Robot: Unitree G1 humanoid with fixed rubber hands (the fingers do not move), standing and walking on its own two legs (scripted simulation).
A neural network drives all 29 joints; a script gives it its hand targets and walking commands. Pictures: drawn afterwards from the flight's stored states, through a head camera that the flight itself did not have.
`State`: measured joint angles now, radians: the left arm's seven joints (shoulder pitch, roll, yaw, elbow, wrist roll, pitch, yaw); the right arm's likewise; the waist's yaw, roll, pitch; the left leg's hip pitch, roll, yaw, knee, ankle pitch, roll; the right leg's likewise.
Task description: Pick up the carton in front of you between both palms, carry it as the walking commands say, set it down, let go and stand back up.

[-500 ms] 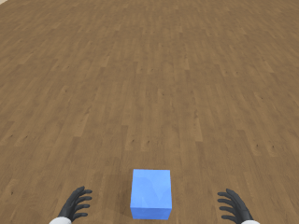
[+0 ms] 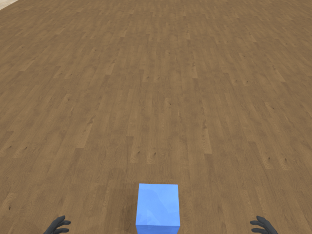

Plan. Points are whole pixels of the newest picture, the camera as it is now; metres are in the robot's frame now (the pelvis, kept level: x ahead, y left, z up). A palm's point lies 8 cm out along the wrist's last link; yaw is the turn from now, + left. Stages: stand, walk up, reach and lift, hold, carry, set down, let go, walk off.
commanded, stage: stand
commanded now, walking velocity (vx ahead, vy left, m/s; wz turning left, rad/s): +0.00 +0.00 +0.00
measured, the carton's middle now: (157, 211) +0.39 +0.00 -0.65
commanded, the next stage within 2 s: none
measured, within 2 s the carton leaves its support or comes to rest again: neither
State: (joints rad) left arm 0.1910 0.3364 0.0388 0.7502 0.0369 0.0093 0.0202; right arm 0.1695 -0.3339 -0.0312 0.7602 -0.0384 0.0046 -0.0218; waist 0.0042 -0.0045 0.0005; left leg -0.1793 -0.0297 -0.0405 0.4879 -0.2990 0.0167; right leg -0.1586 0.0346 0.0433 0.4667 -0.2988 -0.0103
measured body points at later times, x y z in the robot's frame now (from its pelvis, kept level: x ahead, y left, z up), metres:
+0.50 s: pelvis -0.01 +0.00 +0.01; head -0.01 +0.00 +0.46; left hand +0.11 +0.30 -0.10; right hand +0.11 -0.30 -0.10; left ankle -0.02 +0.11 -0.74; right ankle -0.03 -0.12 -0.74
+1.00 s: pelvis -0.02 +0.00 +0.01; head -0.03 +0.00 +0.46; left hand +0.08 +0.31 -0.11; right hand +0.08 -0.31 -0.10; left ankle -0.02 +0.11 -0.74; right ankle -0.03 -0.12 -0.74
